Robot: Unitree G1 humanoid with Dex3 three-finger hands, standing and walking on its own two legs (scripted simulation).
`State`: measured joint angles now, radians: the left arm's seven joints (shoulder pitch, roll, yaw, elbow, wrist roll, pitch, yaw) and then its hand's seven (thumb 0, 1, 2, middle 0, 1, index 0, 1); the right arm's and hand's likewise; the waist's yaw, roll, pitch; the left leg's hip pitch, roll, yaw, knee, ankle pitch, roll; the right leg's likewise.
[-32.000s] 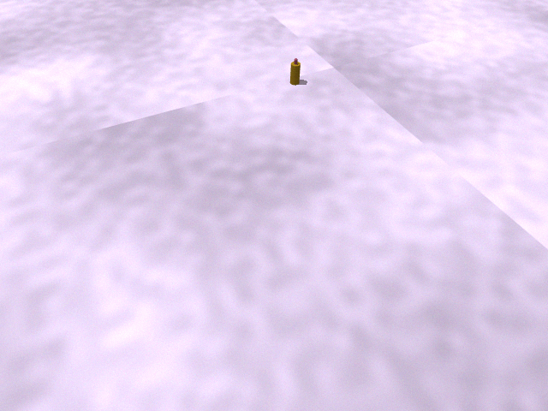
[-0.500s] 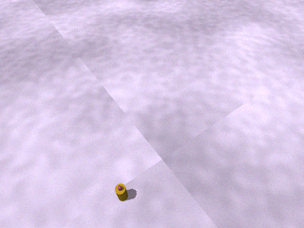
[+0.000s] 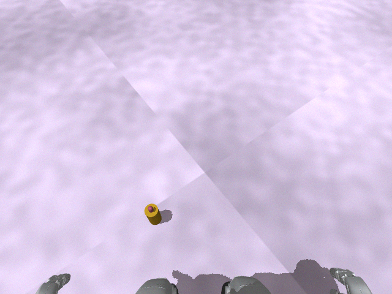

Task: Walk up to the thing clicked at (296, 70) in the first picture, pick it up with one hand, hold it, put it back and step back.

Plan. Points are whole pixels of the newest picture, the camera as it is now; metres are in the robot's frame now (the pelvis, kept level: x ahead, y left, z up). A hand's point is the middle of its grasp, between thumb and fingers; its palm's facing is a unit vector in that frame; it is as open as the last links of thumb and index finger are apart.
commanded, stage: step back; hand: left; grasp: from the side
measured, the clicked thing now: (152, 213) +0.46 +0.21 -0.68
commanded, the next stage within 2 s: none
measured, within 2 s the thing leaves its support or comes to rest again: neither
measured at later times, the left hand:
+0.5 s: hand out of the picture +0.05 +0.31 -0.16, palm faces -0.07 -0.94 -0.34, open 7.4 cm
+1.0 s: hand out of the picture -0.03 +0.32 -0.15, palm faces -0.06 -0.93 -0.37, open 7.4 cm
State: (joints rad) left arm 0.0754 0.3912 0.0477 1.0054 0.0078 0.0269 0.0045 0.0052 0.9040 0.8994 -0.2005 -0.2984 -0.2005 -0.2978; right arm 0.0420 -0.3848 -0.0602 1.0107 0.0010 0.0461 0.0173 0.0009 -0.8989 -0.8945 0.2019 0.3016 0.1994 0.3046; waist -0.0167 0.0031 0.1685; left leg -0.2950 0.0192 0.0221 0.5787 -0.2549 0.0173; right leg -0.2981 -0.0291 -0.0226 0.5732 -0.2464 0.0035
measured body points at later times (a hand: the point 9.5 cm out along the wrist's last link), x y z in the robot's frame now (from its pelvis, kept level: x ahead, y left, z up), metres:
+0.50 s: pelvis -0.08 +0.06 +0.00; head +0.00 +0.08 +0.44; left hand +0.05 +0.36 -0.14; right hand -0.04 -0.25 -0.11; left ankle -0.10 +0.14 -0.73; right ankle -0.10 -0.08 -0.67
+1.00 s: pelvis -0.19 +0.07 -0.01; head -0.12 +0.08 +0.43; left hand -0.03 +0.37 -0.12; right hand -0.08 -0.25 -0.12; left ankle -0.20 +0.19 -0.74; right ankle -0.12 -0.05 -0.73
